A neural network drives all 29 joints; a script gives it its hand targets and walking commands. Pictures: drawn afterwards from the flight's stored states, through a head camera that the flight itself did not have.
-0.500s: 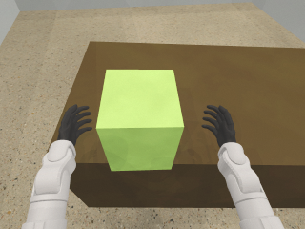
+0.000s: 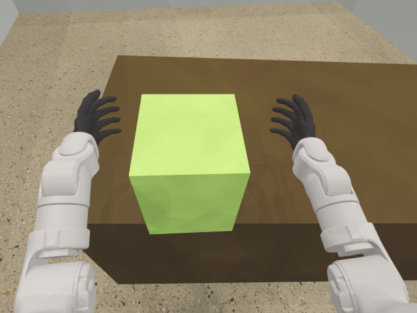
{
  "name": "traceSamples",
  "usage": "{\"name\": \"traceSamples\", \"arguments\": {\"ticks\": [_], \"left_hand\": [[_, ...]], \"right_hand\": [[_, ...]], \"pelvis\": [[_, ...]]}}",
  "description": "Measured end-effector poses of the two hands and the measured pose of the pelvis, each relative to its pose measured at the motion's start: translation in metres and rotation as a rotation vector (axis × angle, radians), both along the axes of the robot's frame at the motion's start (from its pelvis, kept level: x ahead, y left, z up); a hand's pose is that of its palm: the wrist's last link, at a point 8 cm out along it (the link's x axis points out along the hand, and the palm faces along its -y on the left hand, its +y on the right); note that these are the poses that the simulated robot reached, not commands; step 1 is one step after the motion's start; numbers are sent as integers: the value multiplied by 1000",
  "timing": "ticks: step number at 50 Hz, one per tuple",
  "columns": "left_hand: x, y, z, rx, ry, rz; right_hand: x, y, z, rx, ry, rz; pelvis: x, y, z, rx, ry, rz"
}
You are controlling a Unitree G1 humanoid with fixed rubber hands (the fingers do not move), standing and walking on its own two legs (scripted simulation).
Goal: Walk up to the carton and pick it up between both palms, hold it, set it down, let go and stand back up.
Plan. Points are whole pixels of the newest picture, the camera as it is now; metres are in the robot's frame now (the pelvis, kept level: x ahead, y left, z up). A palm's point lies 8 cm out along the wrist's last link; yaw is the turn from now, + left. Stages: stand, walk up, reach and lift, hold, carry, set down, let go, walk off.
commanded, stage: reach and lift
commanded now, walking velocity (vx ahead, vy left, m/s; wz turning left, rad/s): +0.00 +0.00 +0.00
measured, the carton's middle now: (190, 167) +0.41 +0.04 +0.01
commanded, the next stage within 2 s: none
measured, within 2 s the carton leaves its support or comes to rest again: neither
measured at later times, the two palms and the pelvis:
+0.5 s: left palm (95, 111) +0.43 +0.22 +0.15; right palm (294, 117) +0.43 -0.16 +0.14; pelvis +0.00 +0.00 +0.00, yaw +1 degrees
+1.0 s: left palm (114, 152) +0.41 +0.20 +0.06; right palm (271, 154) +0.41 -0.14 +0.05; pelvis -0.01 +0.00 -0.02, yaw +2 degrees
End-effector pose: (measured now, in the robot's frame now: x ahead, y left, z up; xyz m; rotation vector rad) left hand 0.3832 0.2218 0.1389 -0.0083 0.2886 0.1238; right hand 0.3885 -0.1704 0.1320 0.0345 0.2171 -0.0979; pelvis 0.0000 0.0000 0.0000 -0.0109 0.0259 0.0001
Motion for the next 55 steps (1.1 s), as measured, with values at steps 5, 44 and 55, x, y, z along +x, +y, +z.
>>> {"name": "traceSamples", "arguments": {"ticks": [5,44,55], "left_hand": [[12,-1,15,12,-14,-3],[21,-12,-77,29,-9,27],[21,-22,-92,15,-18,7]], "right_hand": [[13,-1,12,3,-7,3],[23,39,-76,-34,83,23],[20,24,-84,-59,68,0]], "pelvis": [[2,1,0,-3,12,4],[-5,2,-11,-21,206,39],[-12,2,-20,-20,249,36]]}}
